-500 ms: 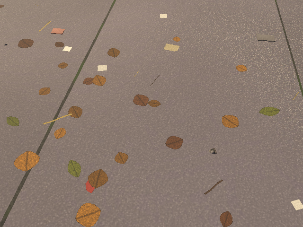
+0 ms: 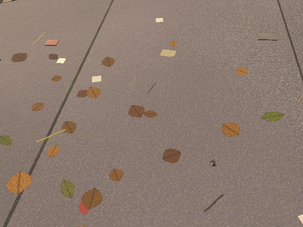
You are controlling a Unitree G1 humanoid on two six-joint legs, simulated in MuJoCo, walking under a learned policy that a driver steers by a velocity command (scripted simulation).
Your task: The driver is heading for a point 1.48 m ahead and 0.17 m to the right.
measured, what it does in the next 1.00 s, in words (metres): walks ahead: left foot, then right foot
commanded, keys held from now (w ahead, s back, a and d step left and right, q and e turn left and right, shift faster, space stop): w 1.00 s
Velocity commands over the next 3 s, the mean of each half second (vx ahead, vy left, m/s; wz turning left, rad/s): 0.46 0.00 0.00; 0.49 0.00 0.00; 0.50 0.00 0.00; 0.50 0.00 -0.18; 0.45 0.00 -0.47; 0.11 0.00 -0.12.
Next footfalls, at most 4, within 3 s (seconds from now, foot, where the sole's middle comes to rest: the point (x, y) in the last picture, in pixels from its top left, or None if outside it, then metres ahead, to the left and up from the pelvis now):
0.42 left None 0.39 0.05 -0.77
0.96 right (191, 189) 0.69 -0.12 -0.77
1.52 left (154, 139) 1.00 0.04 -0.77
2.10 right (183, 102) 1.27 -0.14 -0.77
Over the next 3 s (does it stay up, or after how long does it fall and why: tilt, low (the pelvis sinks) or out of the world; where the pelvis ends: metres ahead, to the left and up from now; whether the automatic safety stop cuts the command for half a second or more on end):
stays up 1.43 -0.13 0.00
